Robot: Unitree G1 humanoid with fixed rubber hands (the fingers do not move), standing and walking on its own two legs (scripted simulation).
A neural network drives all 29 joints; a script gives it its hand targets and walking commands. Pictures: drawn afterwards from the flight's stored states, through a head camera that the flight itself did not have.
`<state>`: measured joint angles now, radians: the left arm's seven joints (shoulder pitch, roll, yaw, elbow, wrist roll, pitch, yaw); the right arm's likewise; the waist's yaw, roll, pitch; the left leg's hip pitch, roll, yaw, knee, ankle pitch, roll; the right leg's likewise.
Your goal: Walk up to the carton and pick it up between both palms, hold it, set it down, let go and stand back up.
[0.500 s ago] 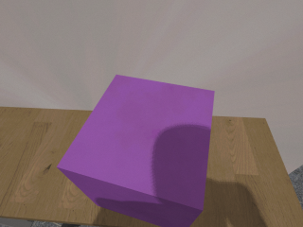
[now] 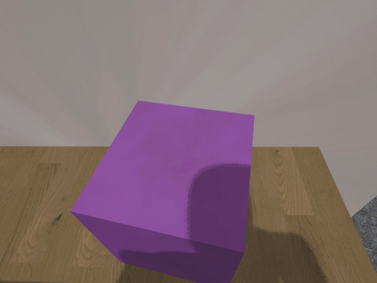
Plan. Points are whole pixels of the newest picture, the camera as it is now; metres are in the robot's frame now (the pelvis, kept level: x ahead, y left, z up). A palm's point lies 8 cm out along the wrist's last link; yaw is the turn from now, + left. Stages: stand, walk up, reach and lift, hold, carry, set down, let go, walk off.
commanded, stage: stand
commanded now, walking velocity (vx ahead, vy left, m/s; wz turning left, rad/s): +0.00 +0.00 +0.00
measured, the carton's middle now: (181, 194) +0.25 +0.03 +0.10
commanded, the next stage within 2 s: none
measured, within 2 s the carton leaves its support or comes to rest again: neither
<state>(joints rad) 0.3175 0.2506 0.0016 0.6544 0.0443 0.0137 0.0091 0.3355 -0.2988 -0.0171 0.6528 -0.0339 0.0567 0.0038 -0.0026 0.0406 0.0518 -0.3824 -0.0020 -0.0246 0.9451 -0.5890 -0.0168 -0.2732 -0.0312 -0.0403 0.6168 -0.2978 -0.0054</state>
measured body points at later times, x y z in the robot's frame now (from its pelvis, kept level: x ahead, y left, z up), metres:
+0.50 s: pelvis -0.02 +0.01 -0.01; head -0.01 +0.01 +0.44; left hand +0.08 +0.27 -0.12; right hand +0.06 -0.27 -0.12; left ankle +0.02 +0.13 -0.72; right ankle +0.00 -0.10 -0.73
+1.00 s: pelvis -0.04 +0.05 +0.00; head -0.03 +0.08 +0.45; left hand +0.04 +0.33 -0.13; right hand +0.05 -0.22 -0.10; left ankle +0.00 +0.17 -0.73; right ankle -0.02 -0.08 -0.67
